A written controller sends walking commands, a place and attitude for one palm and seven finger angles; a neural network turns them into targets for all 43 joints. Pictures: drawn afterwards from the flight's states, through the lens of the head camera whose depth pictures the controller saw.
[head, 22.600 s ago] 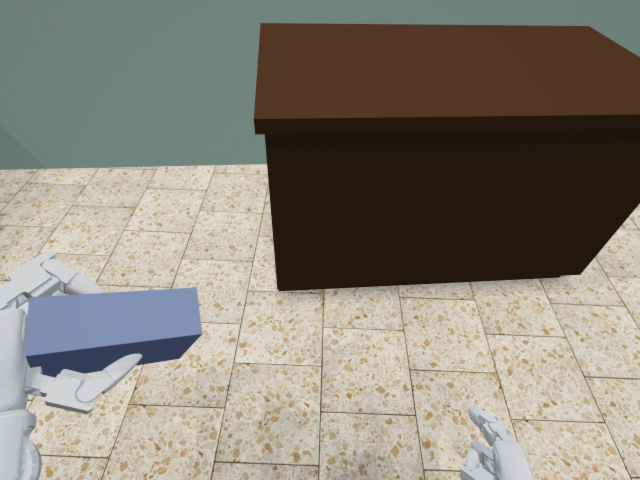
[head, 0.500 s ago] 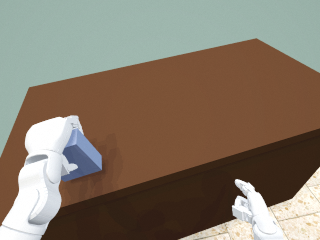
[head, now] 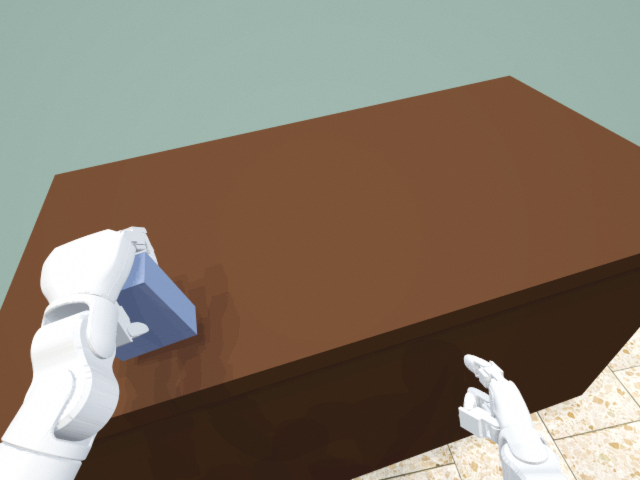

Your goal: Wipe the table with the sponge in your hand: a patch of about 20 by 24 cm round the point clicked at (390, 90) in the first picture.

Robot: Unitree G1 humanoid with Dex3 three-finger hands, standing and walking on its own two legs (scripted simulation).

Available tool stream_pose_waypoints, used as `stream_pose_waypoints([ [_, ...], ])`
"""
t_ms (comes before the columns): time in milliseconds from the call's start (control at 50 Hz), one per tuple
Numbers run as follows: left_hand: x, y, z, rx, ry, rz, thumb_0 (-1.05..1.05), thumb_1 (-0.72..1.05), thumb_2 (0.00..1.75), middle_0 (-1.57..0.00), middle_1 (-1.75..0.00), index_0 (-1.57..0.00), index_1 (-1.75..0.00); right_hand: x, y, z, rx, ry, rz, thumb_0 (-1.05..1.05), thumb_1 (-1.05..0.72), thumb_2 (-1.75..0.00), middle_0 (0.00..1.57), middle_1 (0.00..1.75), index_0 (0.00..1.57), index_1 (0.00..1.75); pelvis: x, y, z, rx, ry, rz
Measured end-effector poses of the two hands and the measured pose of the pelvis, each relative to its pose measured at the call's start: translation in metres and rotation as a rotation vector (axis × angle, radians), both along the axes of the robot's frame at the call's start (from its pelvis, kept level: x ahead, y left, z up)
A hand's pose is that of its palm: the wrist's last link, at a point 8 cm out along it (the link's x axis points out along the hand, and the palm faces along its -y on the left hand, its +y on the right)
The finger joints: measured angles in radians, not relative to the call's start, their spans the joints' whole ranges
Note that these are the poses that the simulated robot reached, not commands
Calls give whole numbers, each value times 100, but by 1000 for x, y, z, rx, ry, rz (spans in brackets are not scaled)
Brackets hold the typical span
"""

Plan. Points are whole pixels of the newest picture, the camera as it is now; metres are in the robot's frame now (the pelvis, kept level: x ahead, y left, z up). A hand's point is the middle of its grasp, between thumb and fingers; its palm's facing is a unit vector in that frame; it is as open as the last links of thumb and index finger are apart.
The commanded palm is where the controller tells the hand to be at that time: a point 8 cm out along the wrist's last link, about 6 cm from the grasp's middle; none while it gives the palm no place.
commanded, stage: lower the sponge onto the table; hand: left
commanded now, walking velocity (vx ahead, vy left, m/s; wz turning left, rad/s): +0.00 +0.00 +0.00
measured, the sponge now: (143, 318) +0.26 +0.28 +0.09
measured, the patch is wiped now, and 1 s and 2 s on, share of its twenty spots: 0.00 0.00 0.45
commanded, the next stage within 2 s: wipe forward along the first lane in 0.84 s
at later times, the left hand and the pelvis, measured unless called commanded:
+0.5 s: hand (125, 309) +0.25 +0.29 +0.12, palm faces +0.06 -0.11 -0.99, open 9.2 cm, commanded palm +0.21 +0.28 +0.19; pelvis +0.00 +0.01 +0.00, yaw +0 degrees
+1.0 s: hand (132, 313) +0.24 +0.28 +0.11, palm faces +0.09 -0.10 -0.99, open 9.2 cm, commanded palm +0.21 +0.27 +0.17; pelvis +0.01 +0.01 +0.00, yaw +0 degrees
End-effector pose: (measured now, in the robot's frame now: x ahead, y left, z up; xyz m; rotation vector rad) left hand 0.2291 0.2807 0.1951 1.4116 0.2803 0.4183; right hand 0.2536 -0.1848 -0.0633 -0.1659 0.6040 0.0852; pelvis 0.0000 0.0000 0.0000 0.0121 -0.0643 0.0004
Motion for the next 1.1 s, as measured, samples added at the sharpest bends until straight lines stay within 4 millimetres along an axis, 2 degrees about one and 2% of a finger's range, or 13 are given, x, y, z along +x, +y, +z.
stream_pose_waypoints([
  [260,-4,-6,-16,0,36,-55,0,-44,106,-82,-142,-83,-141,-5,-3,-3,-14,9,-11,2,-91,-90,20,30,20,30,1,3,0,-2,-1,-4],
  [500,-5,4,-25,-6,52,-16,0,-44,106,-82,-142,-83,-141,-4,4,-3,-8,10,-2,2,-91,-90,20,30,20,30,2,6,0,-5,1,2],
  [820,-6,-3,-27,11,33,-34,1,-44,106,-82,-142,-83,-141,2,10,-2,9,13,8,2,-91,-90,20,30,20,30,6,9,1,-6,7,1],
  [1100,-8,-5,-29,8,31,-19,1,-43,107,-81,-143,-82,-142,2,3,-2,3,22,-3,2,-91,-90,20,30,20,30,7,7,0,-6,10,1],
])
